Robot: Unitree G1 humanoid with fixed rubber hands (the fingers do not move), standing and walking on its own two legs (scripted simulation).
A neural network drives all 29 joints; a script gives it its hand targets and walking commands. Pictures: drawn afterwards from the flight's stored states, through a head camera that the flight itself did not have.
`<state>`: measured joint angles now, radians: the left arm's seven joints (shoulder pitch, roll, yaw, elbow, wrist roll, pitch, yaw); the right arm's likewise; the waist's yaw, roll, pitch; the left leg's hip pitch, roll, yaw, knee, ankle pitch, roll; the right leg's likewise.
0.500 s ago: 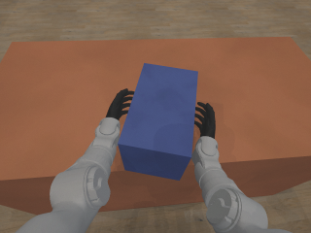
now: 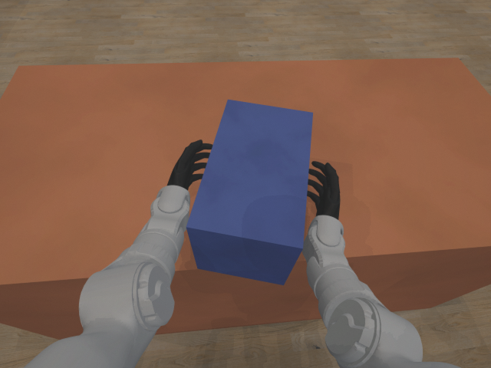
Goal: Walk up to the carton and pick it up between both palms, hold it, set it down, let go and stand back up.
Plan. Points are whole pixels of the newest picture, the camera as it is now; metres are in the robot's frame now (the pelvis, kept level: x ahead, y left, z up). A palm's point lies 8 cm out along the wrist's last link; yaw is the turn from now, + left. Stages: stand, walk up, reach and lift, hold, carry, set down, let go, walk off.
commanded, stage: reach and lift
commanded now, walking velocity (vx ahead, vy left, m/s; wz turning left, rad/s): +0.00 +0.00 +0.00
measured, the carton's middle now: (255, 190) +0.42 -0.03 +0.00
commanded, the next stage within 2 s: none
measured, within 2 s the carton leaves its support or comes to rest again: leaves its support in 0.74 s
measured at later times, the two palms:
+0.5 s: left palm (182, 183) +0.42 +0.10 +0.03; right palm (325, 211) +0.36 -0.15 +0.02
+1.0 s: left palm (185, 184) +0.41 +0.09 +0.04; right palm (331, 215) +0.35 -0.15 +0.02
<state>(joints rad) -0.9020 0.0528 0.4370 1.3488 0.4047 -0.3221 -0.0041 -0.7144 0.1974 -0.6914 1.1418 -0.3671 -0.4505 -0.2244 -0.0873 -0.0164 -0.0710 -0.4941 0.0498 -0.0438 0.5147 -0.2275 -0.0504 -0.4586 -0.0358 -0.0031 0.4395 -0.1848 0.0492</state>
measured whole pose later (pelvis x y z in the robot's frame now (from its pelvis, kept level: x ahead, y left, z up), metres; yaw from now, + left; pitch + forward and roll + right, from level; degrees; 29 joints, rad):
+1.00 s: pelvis -0.01 +0.01 +0.00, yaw +0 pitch +13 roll -2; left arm -0.90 0.04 0.26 1.37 0.28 -0.38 0.08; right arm -0.68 0.17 -0.64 1.14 -0.37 -0.50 -0.25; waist -0.09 -0.01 -0.11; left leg -0.54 0.05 -0.04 0.51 -0.21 -0.05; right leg -0.49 -0.04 0.00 0.41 -0.15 0.05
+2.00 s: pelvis -0.03 +0.00 +0.00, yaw +0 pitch +1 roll -2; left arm -0.93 0.04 0.21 1.18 0.11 0.19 0.14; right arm -0.84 0.01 -0.21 1.02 0.04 0.22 -0.26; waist -0.09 0.02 -0.21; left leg -0.32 0.05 -0.04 0.51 -0.21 -0.04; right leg -0.27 -0.04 0.00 0.41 -0.16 0.05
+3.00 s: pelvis -0.02 +0.00 +0.00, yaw +0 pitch -3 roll -1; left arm -0.89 -0.03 0.31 0.75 0.23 0.56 0.11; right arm -0.89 -0.05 -0.04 0.91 0.13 0.39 -0.25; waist -0.08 0.02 -0.14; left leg -0.23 0.05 -0.04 0.49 -0.22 -0.04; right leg -0.19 -0.04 0.00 0.41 -0.17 0.05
